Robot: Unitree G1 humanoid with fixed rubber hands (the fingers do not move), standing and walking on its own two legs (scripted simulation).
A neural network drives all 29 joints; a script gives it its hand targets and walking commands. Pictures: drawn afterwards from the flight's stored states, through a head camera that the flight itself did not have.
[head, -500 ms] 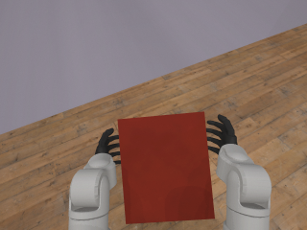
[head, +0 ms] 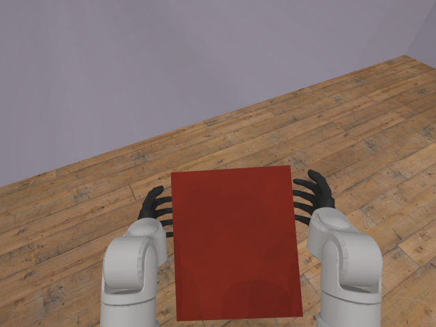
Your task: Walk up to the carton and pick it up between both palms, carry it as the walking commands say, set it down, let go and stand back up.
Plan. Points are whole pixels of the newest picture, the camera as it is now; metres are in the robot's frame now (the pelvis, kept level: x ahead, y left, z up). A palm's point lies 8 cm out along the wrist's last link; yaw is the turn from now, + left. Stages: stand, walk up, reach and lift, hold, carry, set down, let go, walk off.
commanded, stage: carry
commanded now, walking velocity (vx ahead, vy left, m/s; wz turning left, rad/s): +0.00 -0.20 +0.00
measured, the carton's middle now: (234, 232) +0.32 -0.01 -0.01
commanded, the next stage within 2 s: none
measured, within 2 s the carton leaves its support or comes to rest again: neither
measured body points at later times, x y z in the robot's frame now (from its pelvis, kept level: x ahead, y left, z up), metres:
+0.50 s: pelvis -0.06 -0.09 +0.01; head -0.04 -0.06 +0.46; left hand +0.24 +0.04 +0.08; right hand +0.24 -0.24 +0.11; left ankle -0.06 +0.06 -0.69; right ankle -0.01 -0.20 -0.71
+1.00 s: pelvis -0.13 -0.17 +0.01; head -0.14 -0.14 +0.46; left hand +0.16 -0.06 +0.09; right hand +0.14 -0.34 +0.12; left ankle -0.10 -0.02 -0.69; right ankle -0.10 -0.26 -0.70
